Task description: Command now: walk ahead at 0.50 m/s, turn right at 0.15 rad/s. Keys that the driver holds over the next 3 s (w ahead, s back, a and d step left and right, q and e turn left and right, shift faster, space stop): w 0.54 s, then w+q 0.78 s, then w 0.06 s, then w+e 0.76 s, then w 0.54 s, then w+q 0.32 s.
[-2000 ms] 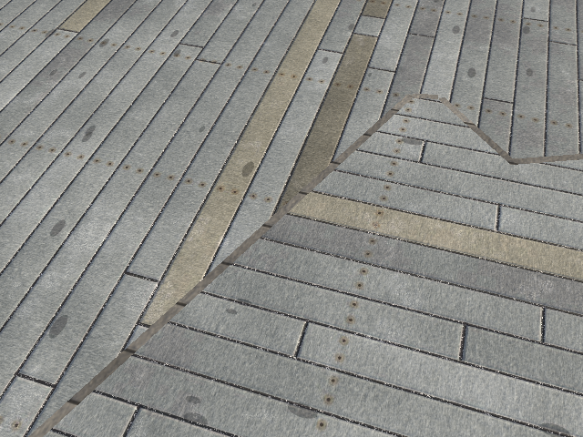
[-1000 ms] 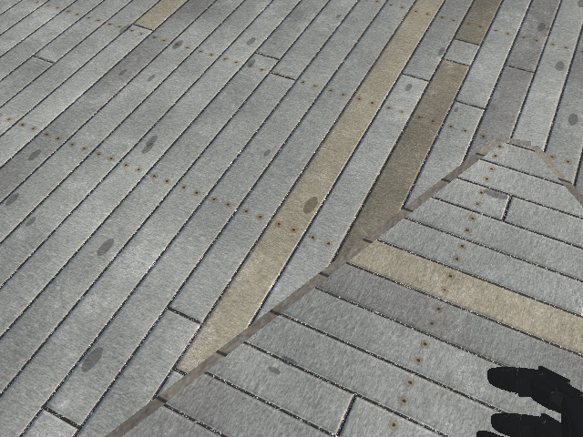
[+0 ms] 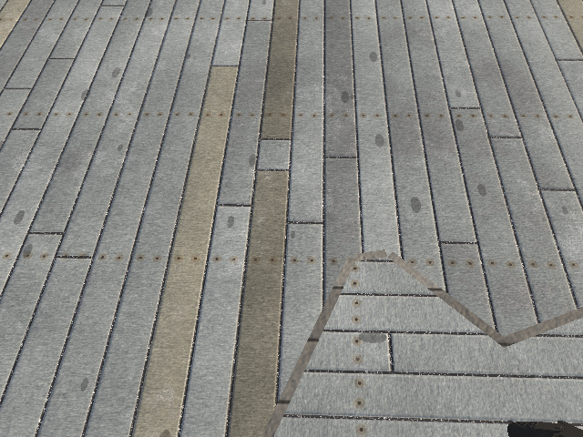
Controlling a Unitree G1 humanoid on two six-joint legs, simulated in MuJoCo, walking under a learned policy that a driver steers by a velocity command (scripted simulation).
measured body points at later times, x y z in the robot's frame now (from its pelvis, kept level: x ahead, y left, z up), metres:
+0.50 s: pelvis +0.28 +0.04 +0.00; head +0.31 +0.04 +0.45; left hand +0.50 +0.26 -0.08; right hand +0.29 -0.24 -0.12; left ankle +0.20 +0.14 -0.74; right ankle +0.46 -0.12 -0.70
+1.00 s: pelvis +0.55 +0.00 +0.00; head +0.58 +0.01 +0.45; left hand +0.55 +0.28 -0.12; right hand +0.76 -0.23 -0.10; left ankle +0.70 +0.18 -0.69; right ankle +0.49 -0.11 -0.74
